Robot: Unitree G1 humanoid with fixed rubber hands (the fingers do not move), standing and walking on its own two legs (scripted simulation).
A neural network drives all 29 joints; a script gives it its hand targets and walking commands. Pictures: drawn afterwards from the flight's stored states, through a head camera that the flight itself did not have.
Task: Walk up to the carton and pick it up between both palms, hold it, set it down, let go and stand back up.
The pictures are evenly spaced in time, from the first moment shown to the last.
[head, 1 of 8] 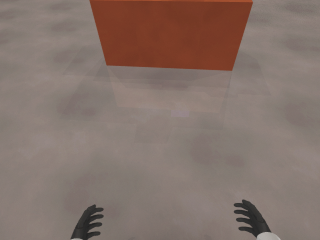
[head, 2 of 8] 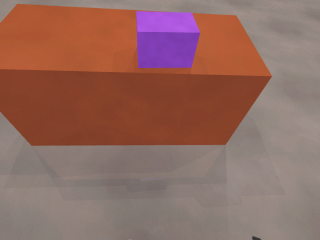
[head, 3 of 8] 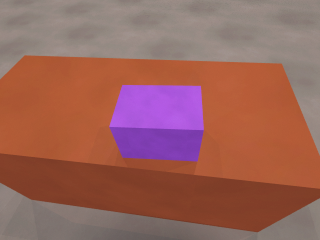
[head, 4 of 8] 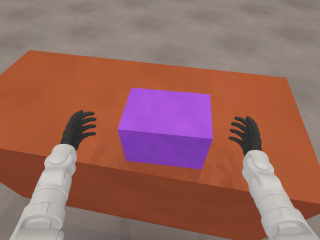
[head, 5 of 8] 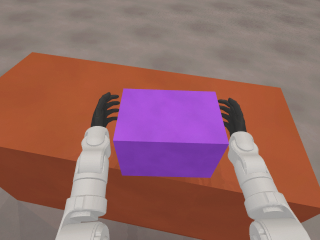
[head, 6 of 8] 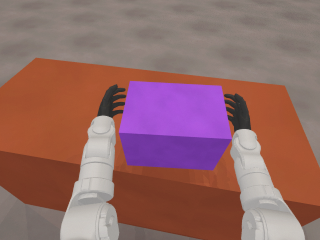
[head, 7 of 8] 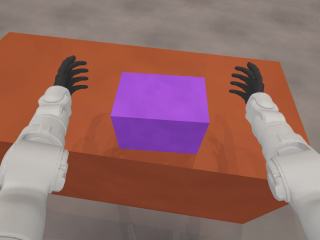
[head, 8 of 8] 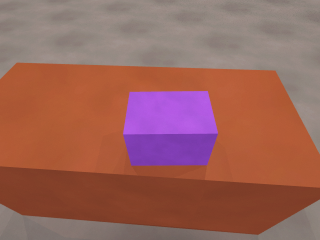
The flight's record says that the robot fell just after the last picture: no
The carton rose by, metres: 0.17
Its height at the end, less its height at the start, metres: +0.00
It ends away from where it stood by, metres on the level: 0.00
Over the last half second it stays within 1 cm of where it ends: yes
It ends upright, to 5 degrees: yes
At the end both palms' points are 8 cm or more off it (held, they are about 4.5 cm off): yes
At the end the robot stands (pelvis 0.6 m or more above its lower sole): yes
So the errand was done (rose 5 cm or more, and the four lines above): yes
